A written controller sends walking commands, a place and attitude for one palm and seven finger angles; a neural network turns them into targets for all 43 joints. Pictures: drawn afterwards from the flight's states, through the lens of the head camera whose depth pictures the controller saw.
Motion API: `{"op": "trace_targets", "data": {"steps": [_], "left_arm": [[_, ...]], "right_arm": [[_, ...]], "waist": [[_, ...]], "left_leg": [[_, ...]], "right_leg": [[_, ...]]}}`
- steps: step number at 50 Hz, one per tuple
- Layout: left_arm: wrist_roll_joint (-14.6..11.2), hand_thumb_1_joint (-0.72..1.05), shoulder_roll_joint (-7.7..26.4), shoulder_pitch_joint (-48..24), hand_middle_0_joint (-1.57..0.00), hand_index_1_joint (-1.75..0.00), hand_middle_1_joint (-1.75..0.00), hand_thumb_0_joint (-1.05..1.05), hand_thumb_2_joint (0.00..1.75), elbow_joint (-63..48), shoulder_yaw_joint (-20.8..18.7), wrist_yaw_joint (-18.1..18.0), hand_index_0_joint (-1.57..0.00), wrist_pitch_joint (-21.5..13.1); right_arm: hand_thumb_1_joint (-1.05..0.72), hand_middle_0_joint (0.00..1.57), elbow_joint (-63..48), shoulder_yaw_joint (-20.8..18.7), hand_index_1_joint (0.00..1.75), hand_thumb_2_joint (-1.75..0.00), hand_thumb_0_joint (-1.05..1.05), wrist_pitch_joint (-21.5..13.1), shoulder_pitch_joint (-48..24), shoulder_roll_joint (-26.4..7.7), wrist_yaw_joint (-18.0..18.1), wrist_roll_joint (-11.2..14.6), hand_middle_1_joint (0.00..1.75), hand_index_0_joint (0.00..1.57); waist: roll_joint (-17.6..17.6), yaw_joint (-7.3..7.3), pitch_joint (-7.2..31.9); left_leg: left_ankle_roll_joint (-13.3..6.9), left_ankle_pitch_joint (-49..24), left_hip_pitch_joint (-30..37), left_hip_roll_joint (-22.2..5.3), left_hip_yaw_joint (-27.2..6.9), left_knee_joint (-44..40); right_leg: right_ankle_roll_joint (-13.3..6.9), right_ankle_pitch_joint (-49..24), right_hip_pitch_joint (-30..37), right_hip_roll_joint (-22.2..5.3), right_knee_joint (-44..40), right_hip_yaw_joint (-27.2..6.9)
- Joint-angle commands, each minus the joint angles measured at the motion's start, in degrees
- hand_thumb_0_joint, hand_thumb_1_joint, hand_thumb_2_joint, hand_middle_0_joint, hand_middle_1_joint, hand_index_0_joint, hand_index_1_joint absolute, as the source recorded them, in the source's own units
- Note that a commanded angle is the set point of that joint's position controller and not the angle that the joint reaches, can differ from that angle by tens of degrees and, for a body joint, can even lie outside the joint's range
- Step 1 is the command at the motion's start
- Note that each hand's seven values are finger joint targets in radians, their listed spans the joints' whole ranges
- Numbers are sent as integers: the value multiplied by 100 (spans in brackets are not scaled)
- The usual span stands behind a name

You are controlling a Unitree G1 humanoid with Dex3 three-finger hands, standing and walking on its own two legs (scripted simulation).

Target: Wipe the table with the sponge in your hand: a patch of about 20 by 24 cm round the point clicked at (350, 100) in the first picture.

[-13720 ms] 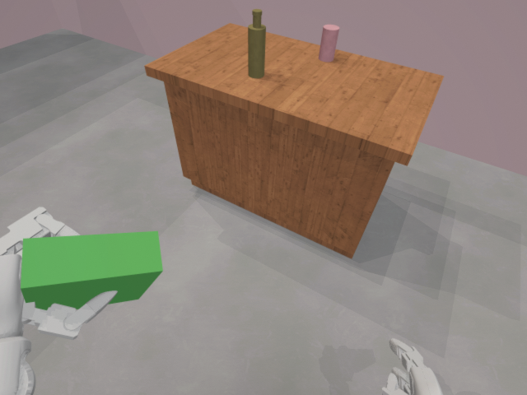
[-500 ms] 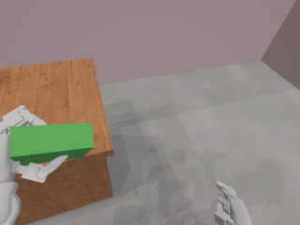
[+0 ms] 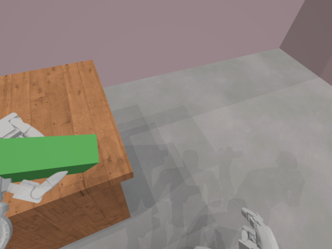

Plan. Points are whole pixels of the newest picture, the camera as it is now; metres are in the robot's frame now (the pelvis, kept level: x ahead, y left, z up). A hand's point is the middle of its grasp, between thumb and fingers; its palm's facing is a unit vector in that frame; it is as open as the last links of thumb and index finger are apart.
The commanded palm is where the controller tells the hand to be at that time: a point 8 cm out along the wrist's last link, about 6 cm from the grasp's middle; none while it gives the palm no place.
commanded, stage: shuffle to correct the standing spot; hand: left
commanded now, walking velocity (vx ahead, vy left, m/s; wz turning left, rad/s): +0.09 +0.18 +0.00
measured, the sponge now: (64, 158) +0.23 +0.21 +0.15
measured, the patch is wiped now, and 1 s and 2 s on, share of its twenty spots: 0.00 0.00 0.00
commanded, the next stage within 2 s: come to a stop and stand still in 0.38 s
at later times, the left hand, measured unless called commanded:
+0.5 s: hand out of the picture +0.25 +0.36 +0.18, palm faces +0.38 -0.79 -0.48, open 9.0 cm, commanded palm +0.18 +0.40 +0.19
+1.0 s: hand out of the picture +0.27 +0.40 +0.17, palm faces +0.34 -0.84 -0.41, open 9.0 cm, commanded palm +0.22 +0.43 +0.19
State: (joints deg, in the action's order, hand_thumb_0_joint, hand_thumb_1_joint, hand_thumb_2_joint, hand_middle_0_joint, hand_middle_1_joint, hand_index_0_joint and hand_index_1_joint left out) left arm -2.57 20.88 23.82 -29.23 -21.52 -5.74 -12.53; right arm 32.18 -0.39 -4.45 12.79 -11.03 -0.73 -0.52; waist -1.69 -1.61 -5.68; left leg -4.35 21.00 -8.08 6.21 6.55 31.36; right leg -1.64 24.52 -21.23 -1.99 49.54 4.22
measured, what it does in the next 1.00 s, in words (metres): steps to the left: right foot, then left foot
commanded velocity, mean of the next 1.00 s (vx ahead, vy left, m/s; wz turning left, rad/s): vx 0.02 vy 0.02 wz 0.00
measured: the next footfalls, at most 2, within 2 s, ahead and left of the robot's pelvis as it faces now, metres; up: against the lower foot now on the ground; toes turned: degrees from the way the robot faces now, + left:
right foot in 0.06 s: +0.07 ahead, -0.09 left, +0.00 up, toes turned -5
left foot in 0.30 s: +0.07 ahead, +0.28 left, +0.00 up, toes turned -3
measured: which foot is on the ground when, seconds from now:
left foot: down 0.00-0.04, up 0.06-0.28, down 0.30-1.00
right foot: up 0.00-0.04, down 0.06-0.58, up 0.60-0.80, down 0.82-1.00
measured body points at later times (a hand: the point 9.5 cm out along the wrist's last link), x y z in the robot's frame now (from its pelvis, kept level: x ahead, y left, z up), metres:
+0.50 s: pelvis +0.02 +0.12 -0.02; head +0.06 +0.12 +0.43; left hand +0.22 +0.40 +0.21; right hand +0.19 -0.10 -0.11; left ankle +0.06 +0.26 -0.71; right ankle +0.02 -0.03 -0.73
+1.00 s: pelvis +0.05 +0.16 +0.01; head +0.06 +0.16 +0.46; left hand +0.25 +0.44 +0.20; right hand +0.23 -0.07 -0.06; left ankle +0.07 +0.28 -0.73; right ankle +0.04 +0.08 -0.73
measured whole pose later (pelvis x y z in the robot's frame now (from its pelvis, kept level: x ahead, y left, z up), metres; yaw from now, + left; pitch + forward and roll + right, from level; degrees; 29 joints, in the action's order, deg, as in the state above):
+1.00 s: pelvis +0.05 +0.16 +0.01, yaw -2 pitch +0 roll -1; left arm -3.2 22.1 26.5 -26.3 -20.8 -6.2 -8.6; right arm 32.9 1.5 -6.3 10.6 -11.7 2.1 0.5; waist 0.7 -0.4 -0.5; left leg 0.4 13.1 -15.0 -2.1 1.0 28.0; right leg -3.6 13.4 -10.6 3.1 23.7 4.9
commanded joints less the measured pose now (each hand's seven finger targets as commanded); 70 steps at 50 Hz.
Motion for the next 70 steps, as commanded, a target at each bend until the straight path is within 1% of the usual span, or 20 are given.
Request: {"op": "trace_targets", "data": {"steps": [1,2,4,8,12,16,20,21,23,25,27,29,30,39,44,66,67,68,69,70], "left_arm": [[-35,10,1165,57,-120,-160,-160,0,130,-1242,-829,-142,-120,-443],[-206,10,1229,-62,-120,-160,-160,0,130,-1269,-931,-142,-120,-586],[-211,10,1420,496,-120,-160,-160,0,130,-1091,-1295,-99,-120,-404],[-16,10,1172,-363,-120,-160,-160,0,130,-1241,-821,-111,-120,-423],[63,10,1212,-499,-120,-160,-160,0,130,-1326,-752,-169,-120,-336],[23,10,1327,-428,-120,-160,-160,0,130,-1309,-1111,-149,-120,-547],[42,10,1274,-333,-120,-160,-160,0,130,-1651,-1110,-99,-120,-657],[63,10,1320,-233,-120,-160,-160,0,130,-1606,-1127,-112,-120,-662],[-35,10,1303,61,-120,-160,-160,0,130,-1248,-1053,-138,-120,-573],[-48,10,1336,-240,-120,-160,-160,0,130,-1346,-1161,-244,-120,-511],[18,10,1125,-345,-120,-160,-160,0,130,-1343,-1044,-250,-120,-491],[110,10,1234,-700,-120,-160,-160,0,130,-1641,-937,-210,-120,-599],[108,10,1105,-215,-120,-160,-160,0,130,-781,-905,-156,-120,-528],[70,10,1224,154,-120,-160,-160,0,130,-1606,-794,-116,-120,-251],[-117,10,967,92,-120,-160,-160,0,130,-605,-713,-128,-120,9],[-95,10,890,101,-120,-160,-160,0,130,-897,-431,-204,-120,61],[736,10,5282,-5795,-120,-160,-160,0,130,-2145,-3580,-155,-120,-501],[213,10,1949,-2545,-120,-160,-160,0,130,1251,-1397,84,-120,-263],[27,10,900,-1686,-120,-160,-160,0,130,1220,-710,126,-120,-166],[29,10,1097,-1647,-120,-160,-160,0,130,357,-551,158,-120,-292]], "right_arm": [[-90,20,-985,-349,30,-90,0,-383,-706,-825,-93,136,30,20],[-90,20,-865,-340,30,-90,0,-435,-582,-997,-42,186,30,20],[-90,20,-834,-356,30,-90,0,-212,-338,-807,-84,48,30,20],[-90,20,-622,-190,30,-90,0,-194,-477,-625,5,63,30,20],[-90,20,-624,-184,30,-90,0,-581,-493,-515,341,34,30,20],[-90,20,-921,-440,30,-90,0,-712,-352,-968,365,213,30,20],[-90,20,-789,-307,30,-90,0,-761,-466,-760,183,247,30,20],[-90,20,-769,-246,30,-90,0,-769,-452,-695,141,242,30,20],[-90,20,-784,-435,30,-90,0,-672,-325,-719,75,236,30,20],[-90,20,-562,-252,30,-90,0,-568,-560,-640,53,177,30,20],[-90,20,-377,-159,30,-90,0,-563,-451,-515,170,162,30,20],[-90,20,-538,-339,30,-90,0,-718,-516,-704,251,82,30,20],[-90,20,-482,-396,30,-90,0,-704,-385,-750,250,56,30,20],[-90,20,-692,-135,30,-90,0,-701,-512,-613,139,66,30,20],[-90,20,-684,-151,30,-90,0,-549,-428,-622,281,118,30,20],[-90,20,-814,-128,30,-90,0,-366,-615,-717,453,118,30,20],[-90,20,-713,-266,30,-90,0,-628,88,-993,438,-69,30,20],[-90,20,-360,10,30,-90,0,-578,-352,-322,396,54,30,20],[-90,20,-629,-303,30,-90,0,-546,-255,-666,334,162,30,20],[-90,20,-716,-285,30,-90,0,-590,-237,-821,280,152,30,20]], "waist": [[-858,-567,1518],[-1757,-116,1505],[-390,109,1116],[-500,227,595],[-69,147,645],[874,31,1055],[1899,9,1231],[1006,-6,1203],[-2357,20,789],[-1384,125,743],[208,352,1019],[1906,189,1353],[1002,127,1426],[1527,66,1423],[-186,184,1256],[352,105,1250],[-400,-43,-161],[-259,24,1115],[680,-13,1490],[875,-48,1697]], "left_leg": [[1281,-4219,-2318,-268,-324,3999],[508,683,-3012,-320,-1405,6119],[476,899,-3279,-1161,-2384,5481],[456,-436,-1462,-1178,-633,2522],[455,-538,-182,-470,312,73],[-362,-2370,-576,-1965,-1950,-777],[-211,-1544,-1577,-1527,-945,134],[31,-909,-1998,-1175,-691,733],[500,287,-2511,-598,-505,2789],[376,870,-2307,-1225,-1391,2453],[421,-736,-530,-673,-741,-415],[-82,-3298,700,-2119,-2774,-1255],[-332,-2787,273,-2219,-2822,-1320],[255,-2918,-50,-1784,-1351,-816],[463,-1266,-439,-975,-897,-277],[328,-2030,-342,-1181,-1107,-961],[268,-1889,-1145,-1023,-352,-89],[251,-1961,-401,-589,-616,-334],[368,-2147,31,-857,-662,-575],[324,-2332,-33,-975,-635,-443]], "right_leg": [[-926,-2658,3636,-770,-2935,140],[-1401,-3737,2634,-2310,-2539,-2134],[-1351,-2009,1160,-2666,-2871,-3170],[-672,-558,-646,-1541,-3348,-944],[-253,163,-136,-881,-2381,-455],[288,532,-137,167,607,183],[174,-566,1247,-59,-1287,129],[51,-1375,1753,-355,-2185,-327],[-958,-1791,1403,-2109,-3207,-3106],[-1033,-2047,996,-2197,-2674,-2375],[-96,-1934,566,-695,-1059,-470],[299,526,-726,151,1023,-244],[225,722,-628,256,1490,-498],[83,-1252,1305,274,-2699,74],[-315,-2603,1316,-513,-3185,-1226],[5,-2535,1675,-279,-3050,-704],[718,-3159,349,-367,-3808,-909],[54,-3051,835,-635,-3184,-1027],[-32,-3518,1222,-571,-2753,-1367],[174,-3591,1460,-533,-2702,-1318]]}}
